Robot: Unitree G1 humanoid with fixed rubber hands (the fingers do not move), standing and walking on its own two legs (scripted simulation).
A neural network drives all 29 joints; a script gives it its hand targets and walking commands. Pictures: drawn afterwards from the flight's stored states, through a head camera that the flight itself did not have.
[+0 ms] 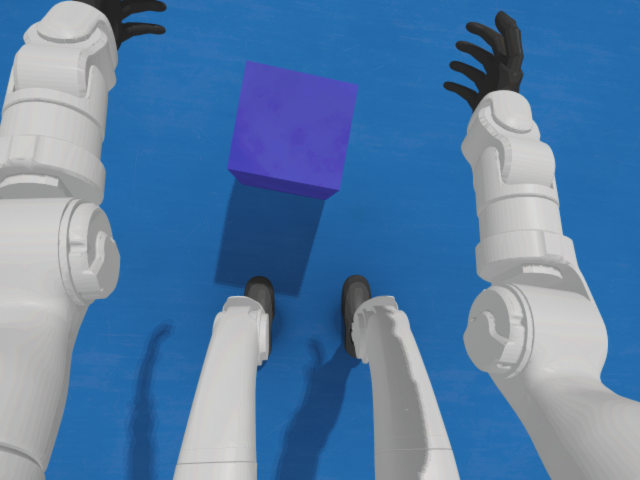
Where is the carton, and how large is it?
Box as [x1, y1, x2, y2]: [227, 60, 357, 199]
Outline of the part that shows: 246,60 227,168 242,184 326,199 339,189 357,85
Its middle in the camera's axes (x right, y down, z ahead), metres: -0.06 -0.21 +0.84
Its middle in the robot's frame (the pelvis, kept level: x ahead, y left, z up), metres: +0.55 +0.02 -0.53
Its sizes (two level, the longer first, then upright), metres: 0.210 0.200 0.250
